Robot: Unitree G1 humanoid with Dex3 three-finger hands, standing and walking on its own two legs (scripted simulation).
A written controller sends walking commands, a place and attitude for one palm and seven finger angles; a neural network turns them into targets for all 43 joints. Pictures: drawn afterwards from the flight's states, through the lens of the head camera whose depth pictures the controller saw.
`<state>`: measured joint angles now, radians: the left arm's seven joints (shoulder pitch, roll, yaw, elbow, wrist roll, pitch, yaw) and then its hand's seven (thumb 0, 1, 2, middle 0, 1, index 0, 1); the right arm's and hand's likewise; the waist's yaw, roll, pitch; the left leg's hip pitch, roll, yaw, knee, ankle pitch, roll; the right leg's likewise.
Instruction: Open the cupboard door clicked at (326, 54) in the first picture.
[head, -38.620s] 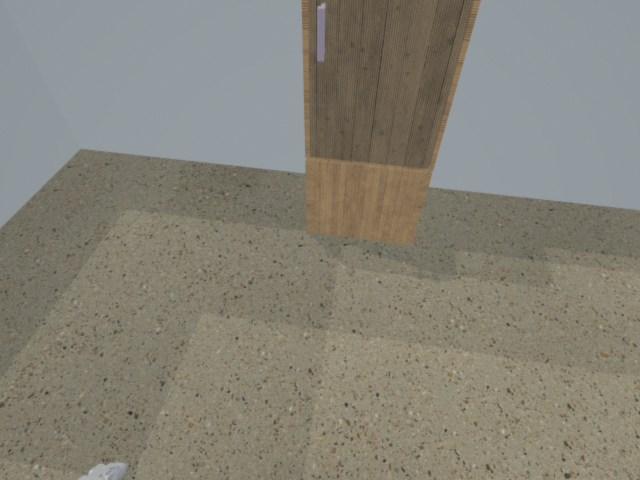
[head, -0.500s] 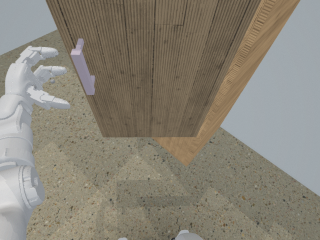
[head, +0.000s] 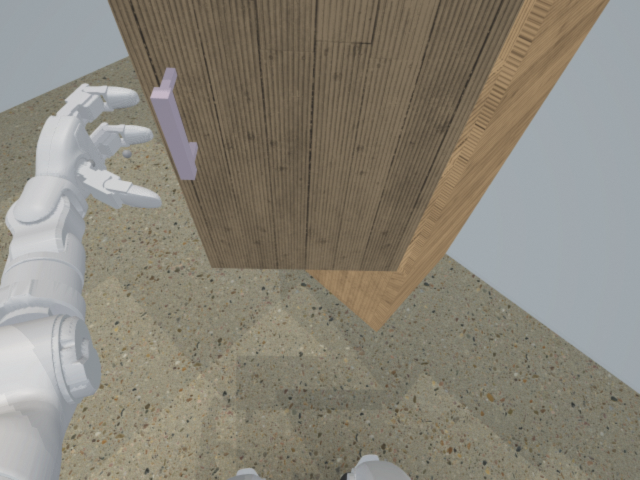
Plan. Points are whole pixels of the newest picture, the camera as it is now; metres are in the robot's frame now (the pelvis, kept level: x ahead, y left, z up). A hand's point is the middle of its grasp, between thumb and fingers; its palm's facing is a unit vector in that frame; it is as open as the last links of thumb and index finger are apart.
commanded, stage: move the hooked fingers beside the handle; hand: left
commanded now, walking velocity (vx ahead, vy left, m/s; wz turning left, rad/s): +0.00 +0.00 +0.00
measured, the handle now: (179, 127) +0.53 +0.15 +0.11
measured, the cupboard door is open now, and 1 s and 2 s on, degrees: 43 43 42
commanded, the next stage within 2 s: slide the fingers in behind the handle in 0.02 s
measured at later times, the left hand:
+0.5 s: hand (137, 150) +0.49 +0.20 +0.12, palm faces -0.03 -1.00 +0.00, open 14.0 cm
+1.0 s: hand (147, 154) +0.48 +0.18 +0.12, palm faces +0.01 -1.00 -0.01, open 14.6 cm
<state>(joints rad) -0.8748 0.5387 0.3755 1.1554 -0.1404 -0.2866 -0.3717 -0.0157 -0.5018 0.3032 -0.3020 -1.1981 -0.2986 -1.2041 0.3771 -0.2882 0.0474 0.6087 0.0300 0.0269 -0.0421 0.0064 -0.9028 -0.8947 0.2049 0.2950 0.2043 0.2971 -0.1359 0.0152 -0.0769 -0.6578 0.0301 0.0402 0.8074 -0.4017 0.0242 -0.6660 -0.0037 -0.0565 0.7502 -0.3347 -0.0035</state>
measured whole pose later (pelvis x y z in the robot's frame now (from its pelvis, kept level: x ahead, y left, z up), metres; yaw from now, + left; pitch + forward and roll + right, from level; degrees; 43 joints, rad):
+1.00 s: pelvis +0.01 +0.00 +0.00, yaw +2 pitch +14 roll -2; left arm -0.87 0.40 0.24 1.09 -0.18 -0.30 -0.21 -0.02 -0.50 0.30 -0.30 -1.20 -0.16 -1.21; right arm 0.39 -0.28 0.02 0.67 0.02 0.01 -0.01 0.01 -0.90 -0.89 0.20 0.29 0.20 0.30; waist -0.09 0.03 -0.09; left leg -0.66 0.01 0.01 0.82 -0.41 0.02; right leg -0.66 -0.02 -0.08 0.76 -0.36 0.00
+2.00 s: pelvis +0.00 -0.01 +0.00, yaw +0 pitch +13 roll +0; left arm -0.82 0.35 0.28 1.07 -0.13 -0.32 -0.19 -0.02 -0.37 0.36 -0.30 -1.21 -0.29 -1.22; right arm 0.38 -0.28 0.02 0.64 0.03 0.02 -0.02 0.01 -0.90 -0.90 0.20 0.29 0.20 0.30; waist -0.12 0.03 -0.08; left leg -0.59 0.03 0.05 0.76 -0.39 0.01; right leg -0.62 0.00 -0.04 0.74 -0.34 -0.02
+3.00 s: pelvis +0.01 +0.00 +0.01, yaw -2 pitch +11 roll +0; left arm -0.53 0.28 0.26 0.72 -0.18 -0.26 -0.18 0.00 0.76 0.79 -0.34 -1.34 -0.31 -1.32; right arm 0.39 -0.26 0.01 0.58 0.04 0.03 0.00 0.01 -0.90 -0.90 0.20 0.29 0.20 0.30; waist -0.09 0.04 -0.11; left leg -0.52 0.04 0.09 0.72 -0.39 0.02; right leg -0.56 0.01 0.00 0.70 -0.33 -0.01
